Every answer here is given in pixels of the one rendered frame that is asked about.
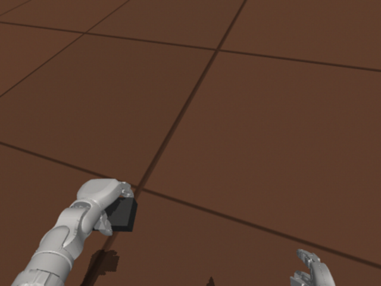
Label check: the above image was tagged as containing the small box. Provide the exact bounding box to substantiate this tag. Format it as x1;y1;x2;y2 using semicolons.
93;197;138;232

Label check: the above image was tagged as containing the left robot arm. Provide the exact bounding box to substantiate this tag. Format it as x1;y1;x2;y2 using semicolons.
11;198;101;286

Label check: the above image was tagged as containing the right robot hand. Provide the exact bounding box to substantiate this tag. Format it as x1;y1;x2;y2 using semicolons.
290;249;336;286

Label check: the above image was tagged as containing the left robot hand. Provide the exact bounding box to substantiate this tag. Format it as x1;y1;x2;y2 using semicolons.
77;179;134;236

